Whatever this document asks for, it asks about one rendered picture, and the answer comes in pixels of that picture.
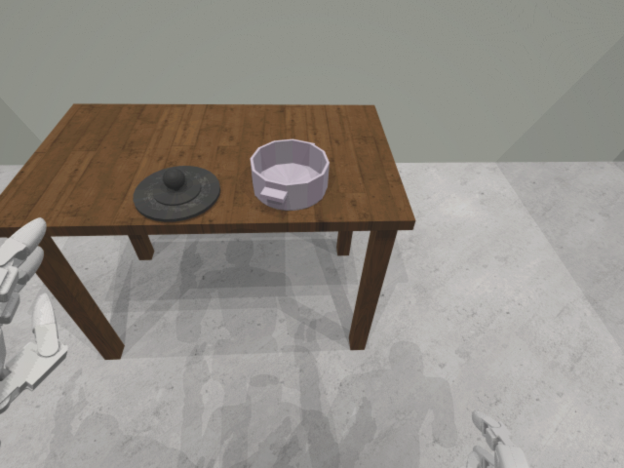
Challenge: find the table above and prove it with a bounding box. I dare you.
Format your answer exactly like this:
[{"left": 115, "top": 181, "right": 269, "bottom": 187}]
[{"left": 0, "top": 103, "right": 415, "bottom": 360}]

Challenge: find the left robot hand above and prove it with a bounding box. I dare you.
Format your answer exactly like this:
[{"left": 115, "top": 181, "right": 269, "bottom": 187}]
[{"left": 0, "top": 217, "right": 68, "bottom": 414}]

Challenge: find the pot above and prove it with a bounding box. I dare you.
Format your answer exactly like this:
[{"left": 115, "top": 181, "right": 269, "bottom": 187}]
[{"left": 251, "top": 139, "right": 330, "bottom": 211}]

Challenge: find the knob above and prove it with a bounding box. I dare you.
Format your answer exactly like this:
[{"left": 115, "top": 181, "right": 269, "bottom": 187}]
[{"left": 163, "top": 168, "right": 185, "bottom": 189}]

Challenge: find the right robot hand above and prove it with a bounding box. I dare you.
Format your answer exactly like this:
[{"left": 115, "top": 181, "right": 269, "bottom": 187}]
[{"left": 461, "top": 410, "right": 530, "bottom": 468}]

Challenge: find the lid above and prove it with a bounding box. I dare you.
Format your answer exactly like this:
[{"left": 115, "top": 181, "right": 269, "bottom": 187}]
[{"left": 133, "top": 166, "right": 220, "bottom": 222}]

